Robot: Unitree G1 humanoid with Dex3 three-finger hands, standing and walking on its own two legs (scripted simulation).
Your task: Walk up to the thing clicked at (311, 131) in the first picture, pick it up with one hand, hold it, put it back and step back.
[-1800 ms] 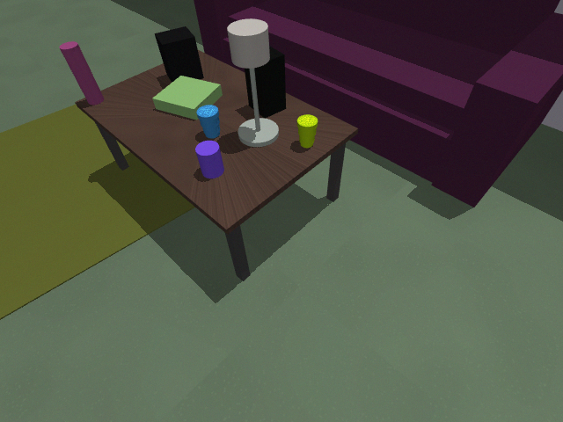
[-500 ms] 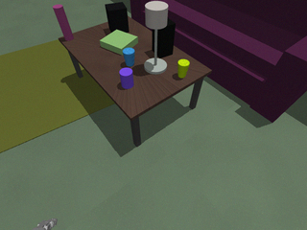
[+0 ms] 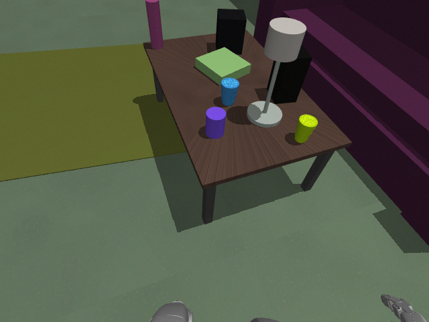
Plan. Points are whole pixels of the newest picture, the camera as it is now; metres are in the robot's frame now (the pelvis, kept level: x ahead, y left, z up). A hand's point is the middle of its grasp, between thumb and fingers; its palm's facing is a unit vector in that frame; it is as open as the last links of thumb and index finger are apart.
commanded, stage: walk up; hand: right
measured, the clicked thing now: (304, 130) +0.87 -0.32 -0.28
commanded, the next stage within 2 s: none
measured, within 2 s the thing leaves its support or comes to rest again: neither
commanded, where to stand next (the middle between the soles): +0.42 -0.31 m, yaw +24 degrees
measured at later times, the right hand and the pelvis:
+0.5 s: hand (427, 255) +0.29 -0.45 -0.10, palm faces -0.26 +0.83 -0.49, open 7.4 cm; pelvis +0.15 -0.17 +0.02, yaw +11 degrees
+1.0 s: hand out of the picture +0.43 -0.62 -0.14, palm faces -0.29 +0.76 -0.57, open 7.4 cm; pelvis +0.30 -0.32 -0.02, yaw +18 degrees
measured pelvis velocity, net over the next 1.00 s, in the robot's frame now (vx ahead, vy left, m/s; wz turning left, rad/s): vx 0.30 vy -0.32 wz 0.31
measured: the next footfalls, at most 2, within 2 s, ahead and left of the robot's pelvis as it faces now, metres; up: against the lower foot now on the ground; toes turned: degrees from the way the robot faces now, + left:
right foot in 0.24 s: +0.20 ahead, -0.25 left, +0.00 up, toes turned +1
left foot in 0.64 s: +0.28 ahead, -0.06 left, +0.00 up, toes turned +20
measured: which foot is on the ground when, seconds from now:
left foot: down 0.00-0.26, up 0.28-0.62, down 0.64-0.98, up 1.00-1.00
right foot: up 0.00-0.22, down 0.24-0.64, up 0.66-0.94, down 0.96-1.00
